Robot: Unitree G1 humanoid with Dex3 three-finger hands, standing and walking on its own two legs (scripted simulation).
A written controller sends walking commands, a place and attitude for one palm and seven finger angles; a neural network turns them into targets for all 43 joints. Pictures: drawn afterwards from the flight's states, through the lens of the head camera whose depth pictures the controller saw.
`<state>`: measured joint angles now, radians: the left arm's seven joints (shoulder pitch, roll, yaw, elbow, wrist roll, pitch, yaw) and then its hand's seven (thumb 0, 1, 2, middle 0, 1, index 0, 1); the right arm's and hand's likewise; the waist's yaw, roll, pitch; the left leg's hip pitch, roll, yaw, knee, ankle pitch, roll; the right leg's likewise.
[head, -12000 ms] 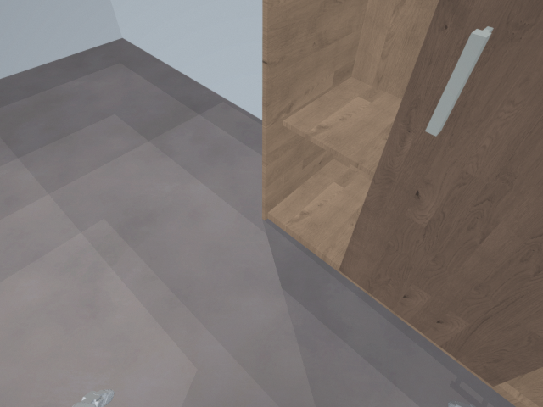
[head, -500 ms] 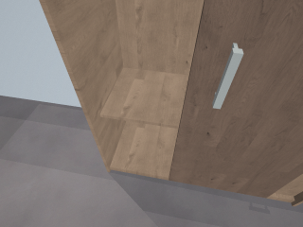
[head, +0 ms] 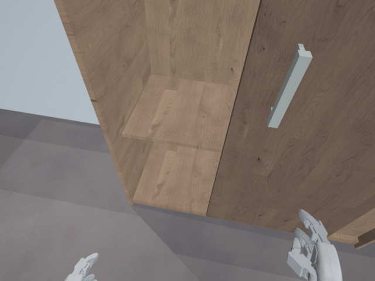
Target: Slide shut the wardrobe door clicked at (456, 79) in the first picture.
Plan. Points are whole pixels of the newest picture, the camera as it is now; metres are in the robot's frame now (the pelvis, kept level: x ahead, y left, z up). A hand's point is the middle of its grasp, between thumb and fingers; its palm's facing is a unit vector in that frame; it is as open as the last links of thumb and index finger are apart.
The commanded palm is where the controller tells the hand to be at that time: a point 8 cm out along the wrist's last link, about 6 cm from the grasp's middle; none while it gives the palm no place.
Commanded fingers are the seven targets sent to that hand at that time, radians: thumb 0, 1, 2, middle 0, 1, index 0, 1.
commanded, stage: raise the hand with hooked fingers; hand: right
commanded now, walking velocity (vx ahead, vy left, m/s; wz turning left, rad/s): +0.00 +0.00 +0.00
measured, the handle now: (285, 88) +0.51 -0.16 +0.16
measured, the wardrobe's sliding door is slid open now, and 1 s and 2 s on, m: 0.41 0.41 0.41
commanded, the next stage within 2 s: move the hooked fingers beside the handle in 1.90 s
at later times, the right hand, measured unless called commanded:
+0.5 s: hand (304, 251) +0.19 -0.18 +0.05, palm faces +0.05 +0.99 -0.09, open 10.3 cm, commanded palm +0.16 -0.25 +0.05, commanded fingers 0.00 -0.06 -0.54 0.26 0.84 0.26 0.84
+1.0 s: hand (351, 219) +0.23 -0.24 +0.12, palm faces +0.15 +0.99 -0.08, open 13.2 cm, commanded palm +0.20 -0.29 +0.13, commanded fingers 0.00 0.50 -0.30 0.30 1.20 0.30 1.20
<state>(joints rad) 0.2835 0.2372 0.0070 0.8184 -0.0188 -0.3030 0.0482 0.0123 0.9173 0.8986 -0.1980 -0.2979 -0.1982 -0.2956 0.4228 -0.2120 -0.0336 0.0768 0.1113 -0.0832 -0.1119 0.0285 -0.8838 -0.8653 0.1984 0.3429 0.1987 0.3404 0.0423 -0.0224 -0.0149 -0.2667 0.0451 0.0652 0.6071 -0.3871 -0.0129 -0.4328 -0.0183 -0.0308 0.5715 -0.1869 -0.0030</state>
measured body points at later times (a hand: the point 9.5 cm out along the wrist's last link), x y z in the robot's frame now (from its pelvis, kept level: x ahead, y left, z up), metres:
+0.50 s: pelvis -0.02 +0.03 -0.05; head +0.02 +0.04 +0.40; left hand +0.17 +0.24 -0.13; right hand +0.19 -0.24 +0.06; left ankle -0.05 +0.12 -0.73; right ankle +0.06 -0.12 -0.73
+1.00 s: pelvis -0.01 +0.00 -0.01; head +0.00 +0.01 +0.44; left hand +0.18 +0.24 -0.07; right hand +0.22 -0.29 +0.12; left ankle -0.05 +0.12 -0.73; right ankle +0.06 -0.12 -0.73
